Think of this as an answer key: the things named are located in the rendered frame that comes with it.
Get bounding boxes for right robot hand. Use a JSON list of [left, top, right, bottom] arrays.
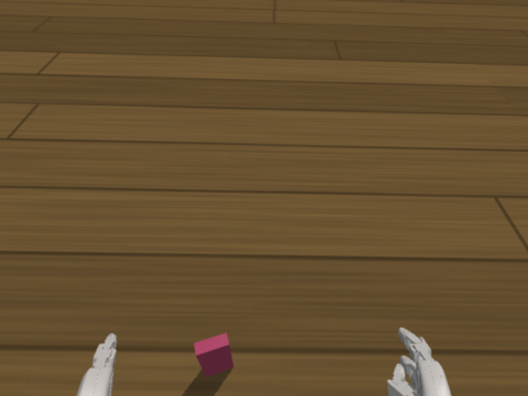
[[387, 328, 451, 396]]

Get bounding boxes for carton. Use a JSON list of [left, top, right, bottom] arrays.
[[194, 333, 233, 377]]

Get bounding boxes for left robot hand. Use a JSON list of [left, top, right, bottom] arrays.
[[77, 333, 117, 396]]

